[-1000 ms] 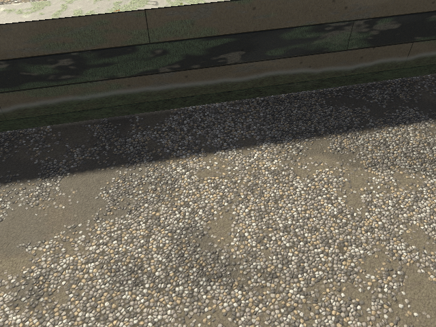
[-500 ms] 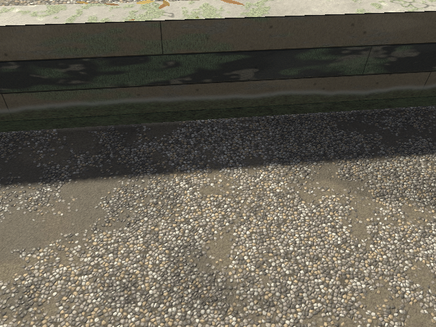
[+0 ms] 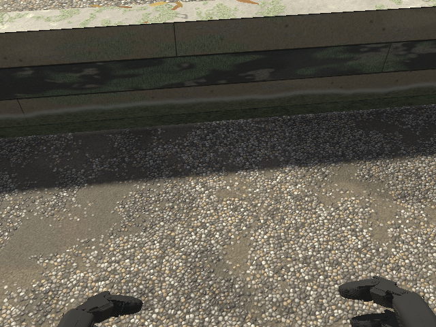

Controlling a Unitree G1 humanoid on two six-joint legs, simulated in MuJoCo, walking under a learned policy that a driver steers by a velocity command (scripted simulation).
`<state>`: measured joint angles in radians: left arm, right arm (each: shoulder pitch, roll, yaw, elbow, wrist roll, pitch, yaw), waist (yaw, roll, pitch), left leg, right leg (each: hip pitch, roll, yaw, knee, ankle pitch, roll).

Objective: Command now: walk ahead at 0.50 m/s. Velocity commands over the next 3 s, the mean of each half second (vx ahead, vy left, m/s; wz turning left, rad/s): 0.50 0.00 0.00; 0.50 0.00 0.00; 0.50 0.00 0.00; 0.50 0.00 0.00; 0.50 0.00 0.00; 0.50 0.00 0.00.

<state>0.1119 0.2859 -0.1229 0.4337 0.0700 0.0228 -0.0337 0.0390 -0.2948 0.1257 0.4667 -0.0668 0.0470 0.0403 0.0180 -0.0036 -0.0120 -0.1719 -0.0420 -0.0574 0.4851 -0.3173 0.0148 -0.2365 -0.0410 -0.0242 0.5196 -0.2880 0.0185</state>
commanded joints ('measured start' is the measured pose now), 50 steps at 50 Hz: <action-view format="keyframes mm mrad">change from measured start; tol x8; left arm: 1 -103 104 32 -128 -2 -14 2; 50 -61 85 27 -92 3 -3 19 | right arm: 1 -71 -93 -27 -107 -16 -29 7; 50 -56 -76 -18 -100 7 -20 -11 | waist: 1 -19 13 -142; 50 6 -6 -111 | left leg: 1 57 110 -102 0 557 35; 9 21 124 -120 -23 467 28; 14 -22 113 -132 -92 229 29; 33 10 107 -119 -101 260 31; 36 28 118 -113 -66 408 32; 39 8 112 -124 -107 270 31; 42 19 120 -117 -77 394 31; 44 9 114 -129 -110 277 32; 47 14 119 -119 -90 368 31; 50 4 111 -128 -122 258 31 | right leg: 1 33 -72 92 -17 440 -31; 13 54 -85 104 -71 233 -33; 36 60 -74 110 -82 355 -35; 50 92 -77 117 -109 264 -41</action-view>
